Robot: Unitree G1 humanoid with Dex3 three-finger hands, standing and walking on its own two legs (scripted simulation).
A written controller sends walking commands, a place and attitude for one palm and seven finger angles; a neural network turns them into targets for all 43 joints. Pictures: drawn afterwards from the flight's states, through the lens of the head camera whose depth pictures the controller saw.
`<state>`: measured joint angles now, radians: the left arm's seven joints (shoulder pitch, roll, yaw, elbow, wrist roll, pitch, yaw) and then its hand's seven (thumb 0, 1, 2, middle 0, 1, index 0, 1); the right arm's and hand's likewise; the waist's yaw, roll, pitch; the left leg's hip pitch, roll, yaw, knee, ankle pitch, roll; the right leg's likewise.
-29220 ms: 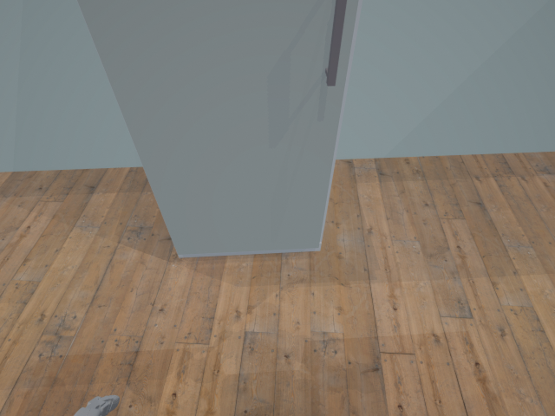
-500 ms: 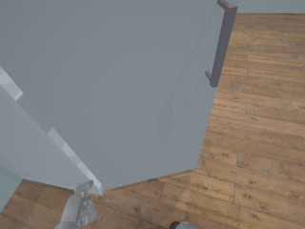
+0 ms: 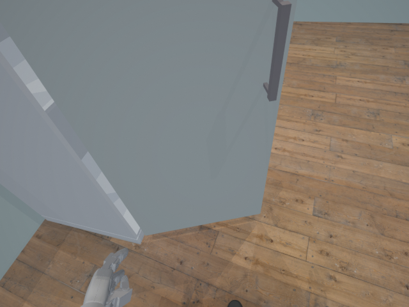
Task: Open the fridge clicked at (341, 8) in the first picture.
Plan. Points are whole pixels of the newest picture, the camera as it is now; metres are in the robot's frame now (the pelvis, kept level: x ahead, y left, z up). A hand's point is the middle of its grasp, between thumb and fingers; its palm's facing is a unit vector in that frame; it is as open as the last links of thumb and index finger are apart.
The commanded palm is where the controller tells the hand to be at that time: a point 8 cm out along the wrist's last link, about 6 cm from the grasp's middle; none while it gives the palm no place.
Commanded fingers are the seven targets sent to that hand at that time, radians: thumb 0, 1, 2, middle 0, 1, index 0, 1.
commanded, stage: stop stepping back and stand still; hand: right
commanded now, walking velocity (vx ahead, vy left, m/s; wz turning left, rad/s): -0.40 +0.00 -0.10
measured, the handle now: (274, 53) +0.61 -0.14 +0.18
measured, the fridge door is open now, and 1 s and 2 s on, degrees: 66 66 66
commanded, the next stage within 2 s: let the arm hang, fingers relaxed in 1.34 s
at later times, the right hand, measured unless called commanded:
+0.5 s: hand out of the picture +0.08 -0.33 +0.18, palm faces +0.46 +0.77 -0.45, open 7.4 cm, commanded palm +0.03 -0.36 +0.17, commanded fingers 0.00 -0.90 -0.90 0.20 0.30 0.20 0.30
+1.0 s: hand out of the picture +0.12 -0.39 +0.15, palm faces +0.54 +0.73 -0.41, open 7.4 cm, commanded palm +0.06 -0.40 +0.17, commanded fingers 0.00 -0.90 -0.90 0.20 0.30 0.20 0.30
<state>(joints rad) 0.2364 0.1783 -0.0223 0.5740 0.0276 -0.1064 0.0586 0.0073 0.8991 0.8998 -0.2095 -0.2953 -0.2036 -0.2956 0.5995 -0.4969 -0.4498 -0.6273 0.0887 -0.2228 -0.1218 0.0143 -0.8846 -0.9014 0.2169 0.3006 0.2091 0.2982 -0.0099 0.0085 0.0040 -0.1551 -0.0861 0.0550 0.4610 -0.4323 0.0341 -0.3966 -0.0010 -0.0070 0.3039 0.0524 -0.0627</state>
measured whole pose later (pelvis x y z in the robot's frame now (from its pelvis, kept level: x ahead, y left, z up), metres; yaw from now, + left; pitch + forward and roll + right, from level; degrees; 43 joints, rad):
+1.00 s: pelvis -0.06 -0.09 -0.01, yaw -5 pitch -1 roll +1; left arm 0.25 0.17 -0.03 0.68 0.01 -0.11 0.07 0.01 0.90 0.90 -0.21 -0.30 -0.21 -0.30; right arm 0.50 -0.39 -0.43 -0.42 0.04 -0.21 -0.14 0.01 -0.89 -0.90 0.21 0.30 0.21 0.30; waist -0.02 0.01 0.01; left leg -0.23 -0.01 0.03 0.55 -0.30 0.00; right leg -0.27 -0.01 -0.04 0.61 -0.32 -0.03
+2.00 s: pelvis -0.07 -0.10 +0.00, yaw -7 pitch +0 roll +1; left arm 0.35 0.14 -0.01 1.06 0.02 0.02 0.03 0.00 0.90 0.90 -0.21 -0.29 -0.20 -0.29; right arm 0.35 -0.20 -0.01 1.12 -0.01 0.02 -0.01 0.00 -0.94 -0.90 0.20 0.30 0.20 0.30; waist 0.00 -0.01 0.05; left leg -0.18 0.02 0.06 0.41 -0.22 -0.01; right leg -0.23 0.02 -0.02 0.46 -0.23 -0.05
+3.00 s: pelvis -0.05 -0.10 +0.00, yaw -5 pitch -1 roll +0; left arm 0.29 0.13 0.00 1.12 0.01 0.00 0.04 0.00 0.91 0.90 -0.20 -0.29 -0.20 -0.29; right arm 0.28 -0.13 0.00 1.15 -0.01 -0.01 -0.03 0.00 -0.91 -0.90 0.20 0.30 0.20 0.30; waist 0.00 0.00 0.04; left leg -0.15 0.02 0.03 0.41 -0.24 -0.01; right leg -0.17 0.02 -0.05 0.42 -0.24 -0.04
